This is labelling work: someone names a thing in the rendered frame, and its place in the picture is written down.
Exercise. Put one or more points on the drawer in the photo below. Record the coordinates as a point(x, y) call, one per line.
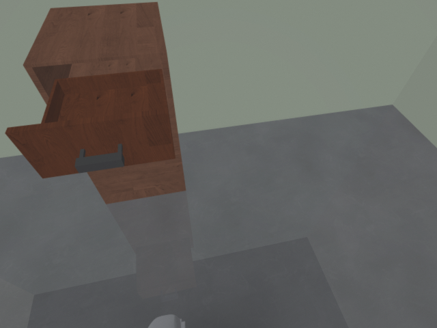
point(96, 113)

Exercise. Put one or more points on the handle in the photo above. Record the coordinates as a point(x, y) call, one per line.
point(99, 162)

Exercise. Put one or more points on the cabinet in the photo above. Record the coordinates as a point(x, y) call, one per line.
point(107, 39)

